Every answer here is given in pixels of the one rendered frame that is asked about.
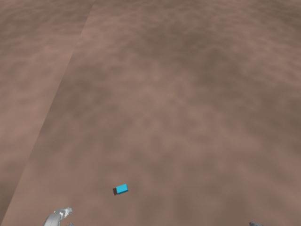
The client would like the small box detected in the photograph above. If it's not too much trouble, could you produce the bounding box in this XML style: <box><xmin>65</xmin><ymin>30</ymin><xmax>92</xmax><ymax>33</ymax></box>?
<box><xmin>116</xmin><ymin>184</ymin><xmax>128</xmax><ymax>194</ymax></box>

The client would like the left robot hand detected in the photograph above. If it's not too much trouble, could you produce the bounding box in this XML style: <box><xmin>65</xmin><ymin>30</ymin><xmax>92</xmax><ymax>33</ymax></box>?
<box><xmin>43</xmin><ymin>207</ymin><xmax>74</xmax><ymax>226</ymax></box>

